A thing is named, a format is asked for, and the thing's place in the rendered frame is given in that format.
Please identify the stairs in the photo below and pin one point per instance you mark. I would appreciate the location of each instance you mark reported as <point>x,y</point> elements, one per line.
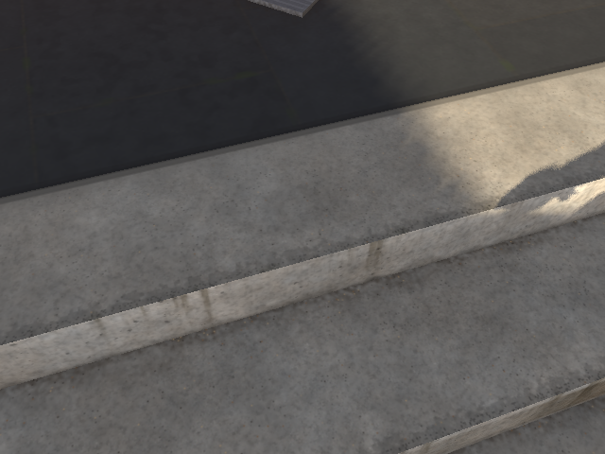
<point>480,335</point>

